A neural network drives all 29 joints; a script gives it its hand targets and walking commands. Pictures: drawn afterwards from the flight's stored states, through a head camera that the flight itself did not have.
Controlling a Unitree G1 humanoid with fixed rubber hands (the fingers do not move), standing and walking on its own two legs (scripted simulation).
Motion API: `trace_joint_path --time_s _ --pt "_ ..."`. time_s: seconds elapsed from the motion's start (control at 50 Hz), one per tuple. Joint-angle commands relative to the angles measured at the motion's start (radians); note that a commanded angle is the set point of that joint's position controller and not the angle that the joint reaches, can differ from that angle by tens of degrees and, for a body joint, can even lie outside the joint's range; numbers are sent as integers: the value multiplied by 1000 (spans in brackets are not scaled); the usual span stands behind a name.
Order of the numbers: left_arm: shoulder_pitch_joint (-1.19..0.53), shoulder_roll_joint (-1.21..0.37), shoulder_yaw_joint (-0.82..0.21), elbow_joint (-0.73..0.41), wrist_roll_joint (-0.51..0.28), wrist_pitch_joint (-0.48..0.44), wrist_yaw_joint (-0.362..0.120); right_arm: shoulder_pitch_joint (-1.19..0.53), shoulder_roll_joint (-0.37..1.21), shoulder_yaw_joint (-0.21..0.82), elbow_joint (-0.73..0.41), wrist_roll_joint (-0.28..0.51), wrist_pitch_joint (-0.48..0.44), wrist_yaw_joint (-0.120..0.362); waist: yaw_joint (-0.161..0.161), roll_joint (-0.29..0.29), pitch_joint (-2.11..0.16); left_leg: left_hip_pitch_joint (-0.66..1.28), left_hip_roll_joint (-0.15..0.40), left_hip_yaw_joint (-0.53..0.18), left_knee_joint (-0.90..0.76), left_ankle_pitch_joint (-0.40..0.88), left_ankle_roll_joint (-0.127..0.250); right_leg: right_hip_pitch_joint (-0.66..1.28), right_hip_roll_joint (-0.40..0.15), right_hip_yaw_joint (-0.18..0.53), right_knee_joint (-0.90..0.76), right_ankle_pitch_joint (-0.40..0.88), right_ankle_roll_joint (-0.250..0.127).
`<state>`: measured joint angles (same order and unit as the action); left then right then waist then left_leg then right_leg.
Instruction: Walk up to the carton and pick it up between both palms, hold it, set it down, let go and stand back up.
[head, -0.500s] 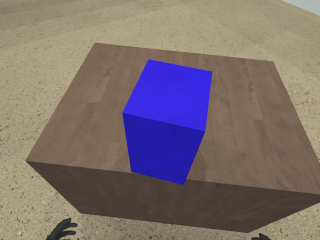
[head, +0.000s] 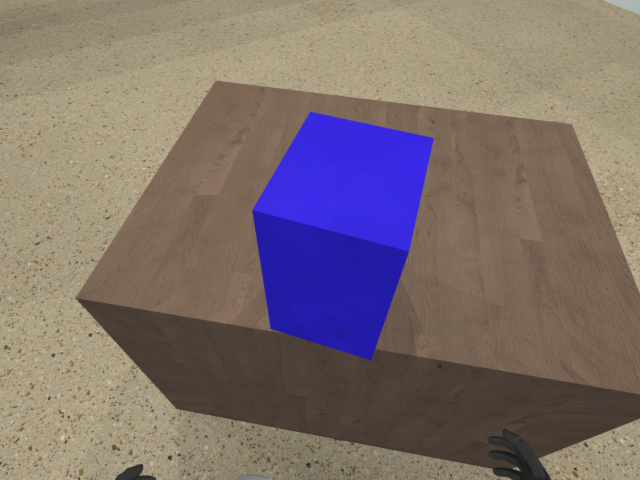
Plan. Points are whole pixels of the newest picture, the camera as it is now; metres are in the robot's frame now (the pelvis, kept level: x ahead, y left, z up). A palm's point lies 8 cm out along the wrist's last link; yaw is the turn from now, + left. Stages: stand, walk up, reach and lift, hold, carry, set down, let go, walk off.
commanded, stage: walk up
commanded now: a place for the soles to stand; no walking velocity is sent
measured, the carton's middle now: (342, 244) +0.42 +0.00 +0.03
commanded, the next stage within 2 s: reach and lift in 1.60 s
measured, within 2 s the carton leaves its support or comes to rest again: neither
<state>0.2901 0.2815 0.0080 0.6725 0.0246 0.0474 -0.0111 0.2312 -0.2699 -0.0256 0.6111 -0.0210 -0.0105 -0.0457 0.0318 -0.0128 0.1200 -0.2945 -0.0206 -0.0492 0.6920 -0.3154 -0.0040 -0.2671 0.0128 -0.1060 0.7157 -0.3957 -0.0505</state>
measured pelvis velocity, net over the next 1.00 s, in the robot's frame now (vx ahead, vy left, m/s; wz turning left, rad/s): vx -0.01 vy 0.01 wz -0.02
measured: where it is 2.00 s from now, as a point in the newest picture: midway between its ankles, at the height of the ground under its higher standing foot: outside the picture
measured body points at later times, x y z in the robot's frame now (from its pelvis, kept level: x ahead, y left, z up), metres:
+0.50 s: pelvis -0.02 -0.01 +0.01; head +0.00 +0.00 +0.45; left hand +0.05 +0.27 -0.12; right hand +0.11 -0.26 -0.10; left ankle +0.00 +0.11 -0.72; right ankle +0.00 -0.08 -0.72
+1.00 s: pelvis -0.01 +0.01 +0.01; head +0.00 +0.02 +0.46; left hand +0.08 +0.27 -0.11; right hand +0.11 -0.25 -0.09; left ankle +0.00 +0.11 -0.72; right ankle +0.00 -0.07 -0.72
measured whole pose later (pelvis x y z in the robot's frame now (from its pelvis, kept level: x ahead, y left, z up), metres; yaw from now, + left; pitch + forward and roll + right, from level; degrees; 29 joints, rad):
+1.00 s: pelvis -0.01 +0.01 +0.01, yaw -1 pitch -3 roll +0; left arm 0.31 0.28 0.01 0.73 0.02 0.01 -0.02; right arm 0.28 -0.26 0.01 0.69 -0.01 -0.02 -0.02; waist 0.02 -0.01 0.05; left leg -0.23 -0.02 -0.01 0.58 -0.30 0.02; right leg -0.21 0.03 -0.07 0.55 -0.29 -0.05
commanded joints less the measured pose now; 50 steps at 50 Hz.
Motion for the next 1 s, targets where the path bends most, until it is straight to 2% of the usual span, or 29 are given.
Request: trace_joint_path --time_s 0.0,0.02,0.04,0.06,0.08,0.1,0.12,0.14,0.16,0.18,0.22,0.24,0.28,0.32,0.34,0.38,0.42,0.44,0.48,0.5,0.52,0.54,0.56,0.58,0.66,0.72,0.78,0.88,0.98 --pt "0 130 46 -96 7 -1 -5 85 -217 -64 -58 -7 -19 -7 -50 121 -118 42 336 -424 -226 316 284 -62 -31 118 71 -57 68" --pt "16 128 51 -92 3 -1 -6 61 -223 -66 -65 -12 -13 -9 -51 157 -101 32 343 -429 -237 304 300 -86 -28 133 98 -108 64" --pt "36 126 52 -91 1 -6 -7 35 -222 -62 -74 -12 -8 -10 -44 186 -96 -1 332 -405 -234 292 290 -78 -37 147 86 -100 58" --pt "67 124 54 -86 3 -15 -8 -1 -210 -56 -78 -10 -4 -8 -23 186 -97 -44 308 -368 -211 267 259 -34 -52 157 16 -44 55" --pt "102 132 58 -80 7 -26 -10 -37 -195 -49 -89 -9 1 -4 10 159 -88 -121 261 -308 -173 185 201 48 -74 175 -111 89 55" --pt "118 166 61 -79 12 -39 -11 -72 -164 -39 -100 -1 7 1 33 21 -71 -191 145 -170 -56 57 102 97 -141 282 -270 200 40" --pt "116 195 65 -82 4 -50 -10 -68 -128 -35 -96 13 17 2 33 -94 -82 -179 4 -39 117 -95 22 84 -251 479 -372 232 -15" --pt "121 193 64 -78 -1 -48 -1 -52 -141 -38 -83 16 28 -1 37 -51 -66 -181 -26 -48 180 -277 11 52 -336 556 -423 248 -65" --pt "119 195 60 -75 4 -47 11 -45 -138 -37 -78 17 32 -4 36 -38 -45 -183 -25 -87 227 -304 8 43 -359 573 -437 260 -108" --pt "94 189 54 -72 9 -44 22 -30 -130 -38 -72 16 30 -6 29 -45 -26 -195 -9 -103 262 -280 6 57 -360 538 -425 321 -132" --pt "50 174 51 -74 15 -34 28 -10 -123 -39 -65 9 22 -11 19 -78 -42 -168 15 -86 225 -257 -1 81 -326 426 -381 445 -121" --pt "62 162 51 -71 15 -37 30 -11 -116 -40 -62 5 18 -6 17 -60 -74 -153 31 -82 174 -244 -12 117 -322 411 -368 457 -95" --pt "62 157 50 -64 12 -36 28 -3 -109 -41 -57 9 12 0 10 -93 -105 -76 45 -36 46 -186 -17 123 -291 347 -339 474 -60" --pt "51 156 44 -62 2 -31 25 9 -100 -36 -49 5 3 4 -17 -91 -105 54 44 -28 -133 -27 4 42 -247 298 -306 434 -17" --pt "44 158 44 -62 -5 -30 22 28 -111 -38 -44 0 -5 7 -32 -80 -106 139 59 -85 -173 82 28 -50 -222 287 -299 359 12" --pt "26 158 49 -72 -1 -23 6 64 -156 -51 -21 0 -14 12 -41 -13 -95 121 155 -248 -195 13 111 -115 -131 210 -245 128 60" --pt "27 132 48 -73 6 -19 -2 66 -185 -48 -20 -1 -20 5 -41 85 -75 13 266 -393 -287 -23 205 -55 -57 147 -76 100 78" --pt "50 121 46 -68 7 -19 -5 46 -193 -44 -24 -3 -19 2 -28 105 -72 -21 292 -416 -302 -14 231 -36 -39 144 -71 61 71" --pt "85 117 47 -61 8 -30 -8 7 -185 -34 -32 -3 -15 4 -3 143 -52 -111 263 -359 -298 -51 205 23 -54 168 -133 48 52" --pt "98 123 47 -59 8 -40 -10 -9 -168 -25 -37 0 -13 7 11 127 -61 -140 222 -302 -272 -60 166 72 -77 194 -197 89 38" --pt "105 142 52 -56 8 -49 -9 -25 -147 -16 -41 4 -12 11 23 90 -62 -175 162 -228 -219 -48 116 116 -120 263 -265 119 23" --pt "103 163 55 -53 6 -57 -7 -20 -119 -11 -38 12 -10 15 15 25 -68 -151 84 -127 -133 -46 64 103 -182 355 -355 100 -1" --pt "106 163 53 -42 -4 -59 -1 -13 -104 -12 -29 16 -5 19 13 7 -81 -61 29 -52 -68 -41 33 41 -243 410 -419 46 -35" --pt "85 169 52 -35 -6 -55 5 1 -101 -11 -22 14 0 21 -2 1 -60 -8 27 -36 -75 -43 28 -22 -265 408 -442 -2 -51" --pt "25 160 46 -34 -4 -41 4 52 -115 -18 -3 4 -15 23 -30 -37 -40 87 77 -88 -196 64 54 -70 -177 260 -397 43 9" --pt "35 150 45 -38 -6 -40 -5 57 -139 -21 2 3 -28 19 -16 12 -69 39 119 -142 -241 99 81 17 -123 198 -316 119 25" --pt "56 136 41 -29 -3 -42 -6 47 -143 -17 -3 2 -29 18 -1 58 -78 -15 153 -184 -271 107 102 78 -107 187 -265 190 24" --pt "57 137 40 -15 -5 -50 -5 48 -139 -8 -9 9 -23 19 -10 34 -78 8 121 -128 -245 117 81 62 -123 212 -294 206 -5" --pt "54 132 36 -10 -5 -51 -2 49 -139 -4 -7 9 -23 19 -14 32 -89 42 126 -117 -241 159 82 55 -119 209 -283 251 1"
